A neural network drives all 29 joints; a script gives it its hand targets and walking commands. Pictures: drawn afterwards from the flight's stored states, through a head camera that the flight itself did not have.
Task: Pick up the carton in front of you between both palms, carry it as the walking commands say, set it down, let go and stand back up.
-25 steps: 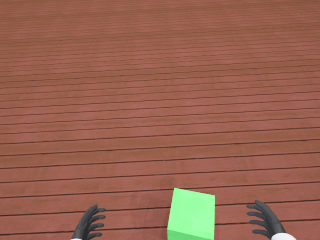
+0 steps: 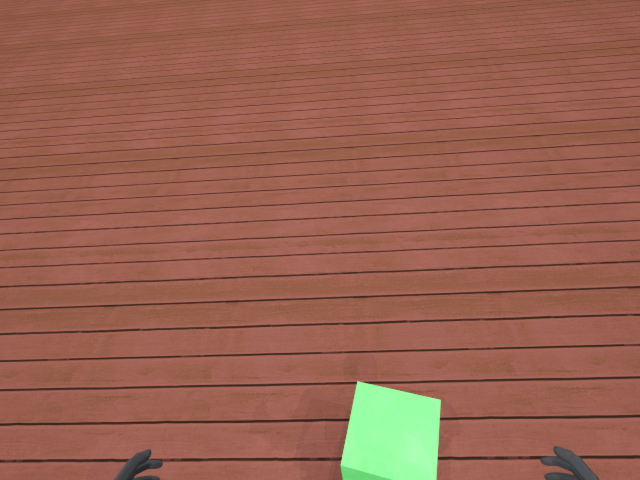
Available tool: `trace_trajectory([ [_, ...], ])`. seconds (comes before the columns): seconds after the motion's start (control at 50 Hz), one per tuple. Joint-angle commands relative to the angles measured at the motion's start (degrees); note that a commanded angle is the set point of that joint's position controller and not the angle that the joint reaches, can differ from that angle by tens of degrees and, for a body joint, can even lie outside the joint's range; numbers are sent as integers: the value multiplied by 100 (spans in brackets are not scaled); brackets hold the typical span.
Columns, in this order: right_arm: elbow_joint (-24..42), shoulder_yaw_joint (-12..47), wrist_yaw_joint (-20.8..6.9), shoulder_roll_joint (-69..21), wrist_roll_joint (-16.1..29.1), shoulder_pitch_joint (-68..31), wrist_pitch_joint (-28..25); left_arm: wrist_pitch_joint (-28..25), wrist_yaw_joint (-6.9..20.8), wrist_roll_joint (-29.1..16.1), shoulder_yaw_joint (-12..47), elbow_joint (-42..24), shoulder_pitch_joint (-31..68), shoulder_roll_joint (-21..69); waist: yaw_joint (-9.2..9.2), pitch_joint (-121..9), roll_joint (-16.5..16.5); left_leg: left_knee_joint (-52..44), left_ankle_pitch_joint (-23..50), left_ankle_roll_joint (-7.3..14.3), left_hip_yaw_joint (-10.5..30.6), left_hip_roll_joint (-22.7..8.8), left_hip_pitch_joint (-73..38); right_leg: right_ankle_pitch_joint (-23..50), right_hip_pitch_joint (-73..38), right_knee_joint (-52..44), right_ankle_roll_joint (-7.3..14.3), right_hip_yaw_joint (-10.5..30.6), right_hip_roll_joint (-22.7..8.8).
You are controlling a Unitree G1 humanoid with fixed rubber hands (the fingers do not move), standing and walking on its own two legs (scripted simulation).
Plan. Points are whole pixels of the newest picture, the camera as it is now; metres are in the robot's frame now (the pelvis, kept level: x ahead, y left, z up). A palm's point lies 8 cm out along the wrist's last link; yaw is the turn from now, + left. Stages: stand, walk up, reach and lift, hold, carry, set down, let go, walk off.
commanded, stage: stand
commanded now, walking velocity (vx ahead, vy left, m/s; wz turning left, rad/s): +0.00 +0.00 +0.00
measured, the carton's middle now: (389, 446) +0.34 -0.09 -0.65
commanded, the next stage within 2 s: none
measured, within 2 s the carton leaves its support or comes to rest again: neither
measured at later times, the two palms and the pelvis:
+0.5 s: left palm out of the picture +0.09 +0.30 -0.08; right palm out of the picture +0.10 -0.30 -0.10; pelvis -0.01 -0.01 +0.01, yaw +0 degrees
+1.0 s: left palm out of the picture +0.07 +0.31 -0.09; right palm out of the picture +0.08 -0.31 -0.10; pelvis -0.02 +0.00 +0.01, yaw +0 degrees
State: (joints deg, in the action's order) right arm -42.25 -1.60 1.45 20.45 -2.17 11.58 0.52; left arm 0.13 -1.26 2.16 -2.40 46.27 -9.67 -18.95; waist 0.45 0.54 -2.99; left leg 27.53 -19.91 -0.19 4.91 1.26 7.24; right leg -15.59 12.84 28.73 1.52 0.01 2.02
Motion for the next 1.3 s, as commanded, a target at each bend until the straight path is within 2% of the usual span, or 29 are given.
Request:
trace_trajectory([
  [0.0, 218, -154, 36, 764, 8, -103, -98, -76, -28, -17, -201, -172, 176, -931, -3, -354, 305, -313, 1921, 17, 296, -485, 140, 1931, -527, -426, 2, 616, -683],
  [0.2, -157, -96, 60, 835, 24, -188, -142, -88, -17, -43, -173, 244, 312, -974, 26, -283, 249, -591, 1887, 22, 336, -551, 89, 1954, -753, -647, -2, 636, -724],
  [0.64, -772, -1, 34, 1035, 63, -272, -188, -94, 43, -78, -113, 795, 443, -1154, 65, -39, 257, -985, 1311, 78, 437, -605, 198, 1223, -809, -1006, 0, 713, -757],
  [1.28, -1189, 35, -3, 1160, 110, -389, -185, -112, 55, -132, -8, 1181, 551, -1298, 55, -34, 268, -1163, 1405, 112, 426, -666, 64, 1409, -884, -1068, 22, 752, -820],
])
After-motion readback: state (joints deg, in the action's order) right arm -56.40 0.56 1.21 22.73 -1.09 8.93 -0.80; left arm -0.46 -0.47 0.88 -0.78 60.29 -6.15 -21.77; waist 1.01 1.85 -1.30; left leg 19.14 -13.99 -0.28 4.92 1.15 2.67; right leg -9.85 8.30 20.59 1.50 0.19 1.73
